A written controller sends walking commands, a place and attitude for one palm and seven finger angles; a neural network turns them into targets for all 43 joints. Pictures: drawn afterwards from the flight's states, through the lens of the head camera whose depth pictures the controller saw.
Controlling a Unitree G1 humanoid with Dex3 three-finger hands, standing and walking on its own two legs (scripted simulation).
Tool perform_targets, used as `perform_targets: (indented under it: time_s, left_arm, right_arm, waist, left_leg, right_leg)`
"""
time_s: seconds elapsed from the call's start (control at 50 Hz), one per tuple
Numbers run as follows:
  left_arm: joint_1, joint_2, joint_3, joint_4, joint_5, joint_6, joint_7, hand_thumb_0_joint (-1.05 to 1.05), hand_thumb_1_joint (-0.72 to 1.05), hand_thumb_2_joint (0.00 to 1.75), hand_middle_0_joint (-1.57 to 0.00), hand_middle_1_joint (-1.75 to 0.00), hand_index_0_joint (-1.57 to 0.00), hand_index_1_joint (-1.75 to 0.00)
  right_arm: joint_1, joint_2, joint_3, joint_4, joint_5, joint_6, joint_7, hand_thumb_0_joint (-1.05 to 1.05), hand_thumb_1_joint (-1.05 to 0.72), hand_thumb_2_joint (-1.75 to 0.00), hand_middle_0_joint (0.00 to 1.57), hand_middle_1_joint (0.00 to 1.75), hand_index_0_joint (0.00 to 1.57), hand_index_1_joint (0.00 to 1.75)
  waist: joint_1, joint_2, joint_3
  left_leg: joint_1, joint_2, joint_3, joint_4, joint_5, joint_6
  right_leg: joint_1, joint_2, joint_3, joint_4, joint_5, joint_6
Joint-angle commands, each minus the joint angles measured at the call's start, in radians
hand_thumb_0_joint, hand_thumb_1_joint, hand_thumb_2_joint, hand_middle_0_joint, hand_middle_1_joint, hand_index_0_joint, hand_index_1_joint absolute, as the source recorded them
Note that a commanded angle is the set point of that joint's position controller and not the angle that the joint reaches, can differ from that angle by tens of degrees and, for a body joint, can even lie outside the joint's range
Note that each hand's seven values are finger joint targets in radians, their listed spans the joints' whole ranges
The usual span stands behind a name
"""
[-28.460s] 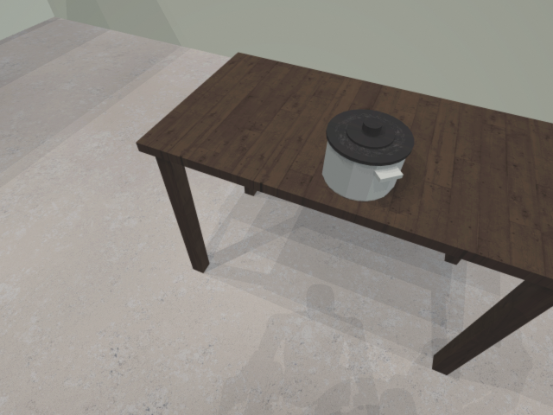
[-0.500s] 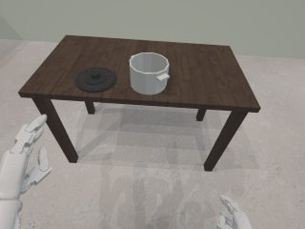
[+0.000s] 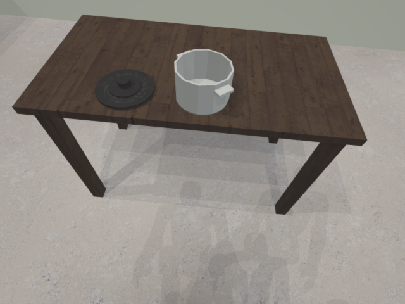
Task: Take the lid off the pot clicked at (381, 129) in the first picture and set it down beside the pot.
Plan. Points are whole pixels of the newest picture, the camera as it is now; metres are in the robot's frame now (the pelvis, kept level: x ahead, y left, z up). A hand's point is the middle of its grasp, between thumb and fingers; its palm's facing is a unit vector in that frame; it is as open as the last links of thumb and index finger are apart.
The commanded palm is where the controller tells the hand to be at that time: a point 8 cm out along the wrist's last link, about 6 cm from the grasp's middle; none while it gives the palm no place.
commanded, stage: stop stepping back and stand still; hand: left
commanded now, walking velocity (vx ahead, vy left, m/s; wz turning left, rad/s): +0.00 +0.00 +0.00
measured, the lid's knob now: (123, 81) +0.73 +0.28 -0.05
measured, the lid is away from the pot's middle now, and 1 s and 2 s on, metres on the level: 0.25 0.25 0.25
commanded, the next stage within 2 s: let the arm hang, fingers relaxed in 0.32 s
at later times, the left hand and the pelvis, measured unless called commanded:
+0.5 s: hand out of the picture +0.06 +0.16 -0.18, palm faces +0.02 -0.98 -0.20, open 7.3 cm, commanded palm none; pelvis +0.01 -0.02 +0.00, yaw -1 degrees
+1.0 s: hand out of the picture +0.03 +0.17 -0.18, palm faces +0.01 -0.98 -0.19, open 7.3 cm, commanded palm none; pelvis +0.01 +0.00 +0.00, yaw -1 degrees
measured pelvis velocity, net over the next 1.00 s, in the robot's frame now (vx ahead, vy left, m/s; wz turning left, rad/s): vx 0.01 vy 0.00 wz -0.02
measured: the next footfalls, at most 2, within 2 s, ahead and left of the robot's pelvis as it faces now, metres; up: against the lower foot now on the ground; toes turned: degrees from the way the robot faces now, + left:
none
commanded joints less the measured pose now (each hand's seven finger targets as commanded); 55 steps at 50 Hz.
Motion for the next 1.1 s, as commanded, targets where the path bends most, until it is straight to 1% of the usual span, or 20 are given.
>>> perform_targets:
  time_s: [0.0,0.04,0.08,0.12,0.16,0.2,0.22,0.3,0.32,0.38,0.5,0.52,0.58,0.7,0.72,0.8,0.82,0.9,0.92,1.08]
  left_arm:
    - [0.040,0.055,0.014,-0.025,0.001,-0.031,0.015,0.00,0.90,0.90,-0.20,-0.30,-0.20,-0.30]
    - [0.038,0.051,0.017,-0.024,0.002,-0.030,0.020,0.00,0.90,0.90,-0.20,-0.30,-0.20,-0.30]
    - [0.035,0.045,0.020,-0.020,0.002,-0.031,0.023,0.00,0.90,0.90,-0.20,-0.30,-0.20,-0.30]
    - [0.026,0.037,0.022,-0.022,0.006,-0.028,0.026,0.00,0.90,0.90,-0.20,-0.30,-0.20,-0.30]
    - [0.022,0.033,0.026,-0.021,0.005,-0.028,0.025,0.00,0.90,0.90,-0.20,-0.30,-0.20,-0.30]
    - [0.009,0.030,0.028,-0.020,0.005,-0.027,0.024,0.00,0.90,0.90,-0.20,-0.30,-0.20,-0.30]
    - [0.005,0.029,0.029,-0.022,0.007,-0.025,0.025,0.00,0.90,0.90,-0.20,-0.30,-0.20,-0.30]
    - [-0.007,0.038,0.033,-0.028,0.005,-0.027,0.020,0.00,0.90,0.90,-0.20,-0.30,-0.20,-0.30]
    - [-0.012,0.036,0.033,-0.031,0.007,-0.026,0.020,0.00,0.90,0.90,-0.20,-0.30,-0.20,-0.30]
    - [-0.013,0.040,0.036,-0.034,0.004,-0.028,0.017,0.00,0.90,0.90,-0.20,-0.30,-0.20,-0.30]
    - [-0.009,0.044,0.037,-0.032,0.003,-0.031,0.016,0.00,0.90,0.90,-0.20,-0.30,-0.20,-0.30]
    - [-0.012,0.038,0.035,-0.033,0.005,-0.029,0.018,0.00,0.90,0.90,-0.20,-0.30,-0.20,-0.30]
    - [-0.006,0.038,0.036,-0.026,0.003,-0.029,0.016,0.00,0.90,0.90,-0.20,-0.30,-0.20,-0.30]
    - [0.005,0.031,0.034,-0.014,0.003,-0.029,0.016,0.00,0.90,0.90,-0.20,-0.30,-0.20,-0.30]
    - [0.004,0.028,0.033,-0.014,0.004,-0.028,0.018,0.00,0.90,0.90,-0.20,-0.30,-0.20,-0.30]
    - [0.016,0.024,0.032,-0.002,0.003,-0.030,0.018,0.00,0.90,0.90,-0.20,-0.30,-0.20,-0.30]
    - [0.010,0.020,0.031,-0.005,0.005,-0.028,0.019,0.00,0.90,0.90,-0.20,-0.30,-0.20,-0.30]
    - [0.017,0.019,0.031,0.005,0.003,-0.028,0.018,0.00,0.90,0.90,-0.20,-0.30,-0.20,-0.30]
    - [0.011,0.015,0.030,0.002,0.006,-0.027,0.019,0.00,0.90,0.90,-0.20,-0.30,-0.20,-0.30]
    - [0.023,0.013,0.032,0.013,0.004,-0.028,0.019,0.00,0.90,0.90,-0.20,-0.30,-0.20,-0.30]
  right_arm:
    - [0.051,-0.104,-0.029,-0.030,0.008,-0.030,-0.011,0.00,-0.90,-0.90,0.20,0.30,0.20,0.30]
    - [0.043,-0.092,-0.028,-0.019,0.008,-0.028,-0.012,0.00,-0.90,-0.90,0.20,0.30,0.20,0.30]
    - [0.037,-0.090,-0.031,-0.015,0.007,-0.027,-0.013,0.00,-0.90,-0.90,0.20,0.30,0.20,0.30]
    - [0.028,-0.083,-0.033,-0.008,0.007,-0.024,-0.014,0.00,-0.90,-0.90,0.20,0.30,0.20,0.30]
    - [0.019,-0.082,-0.034,-0.001,0.004,-0.024,-0.015,0.00,-0.90,-0.90,0.20,0.30,0.20,0.30]
    - [0.014,-0.082,-0.035,0.002,0.002,-0.022,-0.015,0.00,-0.90,-0.90,0.20,0.30,0.20,0.30]
    - [0.001,-0.076,-0.036,-0.001,0.003,-0.019,-0.014,0.00,-0.90,-0.90,0.20,0.30,0.20,0.30]
    - [-0.012,-0.087,-0.035,-0.006,0.000,-0.020,-0.012,0.00,-0.90,-0.90,0.20,0.30,0.20,0.30]
    - [-0.016,-0.084,-0.035,-0.008,0.000,-0.018,-0.013,0.00,-0.90,-0.90,0.20,0.30,0.20,0.30]
    - [-0.021,-0.093,-0.036,-0.012,-0.002,-0.021,-0.013,0.00,-0.90,-0.90,0.20,0.30,0.20,0.30]
    - [-0.017,-0.102,-0.036,-0.012,0.001,-0.024,-0.016,0.00,-0.90,-0.90,0.20,0.30,0.20,0.30]
    - [-0.021,-0.096,-0.037,-0.013,0.002,-0.022,-0.016,0.00,-0.90,-0.90,0.20,0.30,0.20,0.30]
    - [-0.021,-0.101,-0.035,-0.008,0.001,-0.024,-0.017,0.00,-0.90,-0.90,0.20,0.30,0.20,0.30]
    - [-0.011,-0.100,-0.034,0.001,0.003,-0.026,-0.019,0.00,-0.90,-0.90,0.20,0.30,0.20,0.30]
    - [-0.012,-0.094,-0.034,0.000,0.005,-0.024,-0.020,0.00,-0.90,-0.90,0.20,0.30,0.20,0.30]
    - [-0.009,-0.092,-0.034,0.008,0.004,-0.026,-0.020,0.00,-0.90,-0.90,0.20,0.30,0.20,0.30]
    - [-0.006,-0.089,-0.035,0.008,0.004,-0.024,-0.020,0.00,-0.90,-0.90,0.20,0.30,0.20,0.30]
    - [-0.001,-0.089,-0.032,0.015,0.003,-0.026,-0.021,0.00,-0.90,-0.90,0.20,0.30,0.20,0.30]
    - [0.001,-0.084,-0.034,0.016,0.004,-0.025,-0.021,0.00,-0.90,-0.90,0.20,0.30,0.20,0.30]
    - [0.009,-0.082,-0.031,0.025,0.004,-0.029,-0.022,0.00,-0.90,-0.90,0.20,0.30,0.20,0.30]
  waist:
    - [0.006,-0.021,-0.131]
    - [0.006,0.008,-0.097]
    - [0.006,-0.005,-0.099]
    - [0.006,-0.005,-0.048]
    - [0.006,0.007,-0.062]
    - [0.006,0.001,-0.050]
    - [0.008,0.001,-0.012]
    - [0.008,0.009,-0.031]
    - [0.006,0.004,-0.005]
    - [0.006,0.034,-0.041]
    - [0.004,0.030,-0.069]
    - [0.004,0.018,-0.039]
    - [0.006,0.047,-0.055]
    - [0.004,0.040,-0.068]
    - [0.005,0.024,-0.044]
    - [0.006,0.031,-0.060]
    - [0.003,0.032,-0.029]
    - [0.005,0.037,-0.054]
    - [0.004,0.034,-0.025]
    - [0.007,0.034,-0.055]
  left_leg:
    - [0.079,0.083,-0.039,-0.044,0.369,0.023]
    - [0.071,0.083,-0.034,-0.048,0.374,0.021]
    - [0.084,0.086,-0.029,-0.043,0.397,0.021]
    - [0.071,0.086,-0.030,-0.051,0.390,0.020]
    - [0.086,0.090,-0.031,-0.056,0.383,0.020]
    - [0.078,0.088,-0.033,-0.063,0.353,0.020]
    - [0.062,0.085,-0.032,-0.071,0.313,0.020]
    - [0.070,0.087,-0.034,-0.081,0.292,0.020]
    - [0.057,0.085,-0.036,-0.087,0.268,0.020]
    - [0.084,0.088,-0.035,-0.086,0.294,0.019]
    - [0.111,0.094,-0.030,-0.082,0.353,0.018]
    - [0.100,0.095,-0.032,-0.090,0.338,0.020]
    - [0.114,0.098,-0.036,-0.095,0.351,0.022]
    - [0.132,0.101,-0.037,-0.100,0.374,0.026]
    - [0.121,0.101,-0.037,-0.103,0.356,0.026]
    - [0.131,0.099,-0.036,-0.103,0.363,0.027]
    - [0.118,0.100,-0.036,-0.112,0.346,0.026]
    - [0.128,0.103,-0.038,-0.116,0.348,0.029]
    - [0.113,0.102,-0.043,-0.125,0.332,0.030]
    - [0.131,0.103,-0.043,-0.124,0.368,0.033]
  right_leg:
    - [0.072,-0.079,0.040,-0.048,0.409,-0.075]
    - [0.059,-0.078,0.045,-0.044,0.417,-0.079]
    - [0.061,-0.075,0.041,-0.040,0.439,-0.077]
    - [0.037,-0.069,0.041,-0.042,0.426,-0.076]
    - [0.040,-0.069,0.041,-0.047,0.409,-0.075]
    - [0.040,-0.067,0.043,-0.058,0.385,-0.074]
    - [0.020,-0.067,0.045,-0.066,0.354,-0.073]
    - [0.033,-0.066,0.053,-0.078,0.338,-0.074]
    - [0.021,-0.063,0.052,-0.082,0.320,-0.073]
    - [0.032,-0.064,0.056,-0.081,0.342,-0.074]
    - [0.048,-0.063,0.048,-0.078,0.391,-0.071]
    - [0.034,-0.060,0.044,-0.080,0.375,-0.069]
    - [0.040,-0.059,0.040,-0.080,0.364,-0.067]
    - [0.045,-0.057,0.036,-0.080,0.367,-0.064]
    - [0.034,-0.056,0.031,-0.084,0.354,-0.063]
    - [0.042,-0.059,0.035,-0.085,0.365,-0.062]
    - [0.027,-0.054,0.032,-0.085,0.344,-0.061]
    - [0.037,-0.055,0.030,-0.086,0.336,-0.059]
    - [0.025,-0.051,0.029,-0.086,0.316,-0.058]
    - [0.040,-0.055,0.026,-0.085,0.335,-0.056]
